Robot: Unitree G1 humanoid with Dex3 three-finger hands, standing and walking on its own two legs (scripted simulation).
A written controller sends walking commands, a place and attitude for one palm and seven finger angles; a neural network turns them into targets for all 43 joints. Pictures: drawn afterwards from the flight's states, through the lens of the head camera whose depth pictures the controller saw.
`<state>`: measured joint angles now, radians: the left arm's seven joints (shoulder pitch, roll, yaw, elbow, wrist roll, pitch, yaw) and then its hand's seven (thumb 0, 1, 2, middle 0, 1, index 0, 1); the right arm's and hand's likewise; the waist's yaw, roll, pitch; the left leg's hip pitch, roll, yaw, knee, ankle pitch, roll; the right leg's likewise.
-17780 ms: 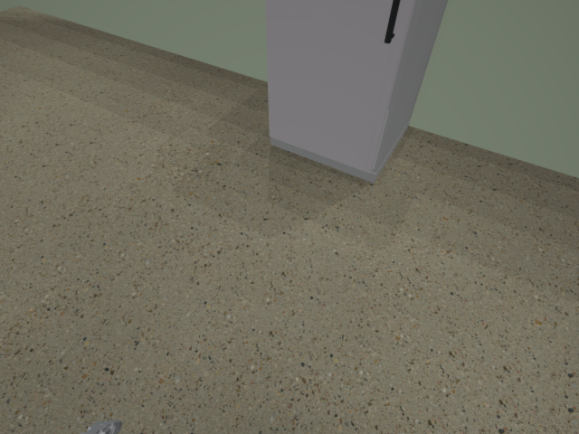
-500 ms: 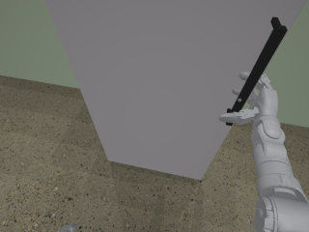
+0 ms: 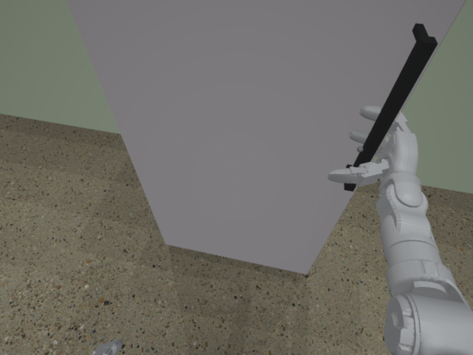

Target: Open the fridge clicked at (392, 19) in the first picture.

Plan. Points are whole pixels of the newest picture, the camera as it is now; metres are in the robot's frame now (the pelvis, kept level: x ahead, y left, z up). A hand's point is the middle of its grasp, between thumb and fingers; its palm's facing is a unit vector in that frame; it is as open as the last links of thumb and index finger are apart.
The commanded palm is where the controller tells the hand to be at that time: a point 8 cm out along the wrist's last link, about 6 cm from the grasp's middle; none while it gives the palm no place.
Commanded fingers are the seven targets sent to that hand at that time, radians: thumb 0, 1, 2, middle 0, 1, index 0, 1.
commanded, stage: grip the handle and tug to test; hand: right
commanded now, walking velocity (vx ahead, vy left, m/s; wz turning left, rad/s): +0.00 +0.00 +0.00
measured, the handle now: (377, 124) +0.49 -0.18 +0.14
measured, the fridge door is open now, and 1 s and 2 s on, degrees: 0 0 1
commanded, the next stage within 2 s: pull the door a little, standing still in 1.50 s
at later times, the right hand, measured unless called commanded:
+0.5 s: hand (367, 154) +0.44 -0.16 +0.13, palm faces +0.09 +1.00 +0.02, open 9.9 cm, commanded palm +0.40 -0.21 +0.13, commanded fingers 0.00 -0.53 -0.74 0.41 1.35 0.41 1.35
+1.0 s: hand (363, 152) +0.44 -0.15 +0.13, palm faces +0.10 +1.00 +0.02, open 5.9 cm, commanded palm +0.40 -0.20 +0.13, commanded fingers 0.00 -0.90 -0.90 0.45 1.40 0.45 1.40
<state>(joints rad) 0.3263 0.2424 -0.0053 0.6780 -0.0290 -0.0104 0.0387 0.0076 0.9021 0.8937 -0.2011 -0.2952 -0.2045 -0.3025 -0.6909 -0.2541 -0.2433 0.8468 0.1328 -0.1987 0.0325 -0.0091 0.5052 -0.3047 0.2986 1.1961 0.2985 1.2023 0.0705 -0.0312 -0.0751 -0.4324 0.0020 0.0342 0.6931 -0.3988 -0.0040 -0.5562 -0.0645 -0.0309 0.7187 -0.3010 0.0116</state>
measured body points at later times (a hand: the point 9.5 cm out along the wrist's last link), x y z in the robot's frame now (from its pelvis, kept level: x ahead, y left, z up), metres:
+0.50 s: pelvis +0.00 +0.00 +0.00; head +0.03 +0.00 +0.45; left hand +0.09 +0.26 -0.11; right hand +0.42 -0.21 +0.13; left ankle -0.03 +0.12 -0.72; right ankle +0.03 -0.13 -0.72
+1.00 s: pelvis +0.01 +0.00 +0.00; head +0.03 +0.00 +0.45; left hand +0.08 +0.26 -0.12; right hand +0.43 -0.21 +0.13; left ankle -0.03 +0.12 -0.72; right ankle +0.03 -0.13 -0.72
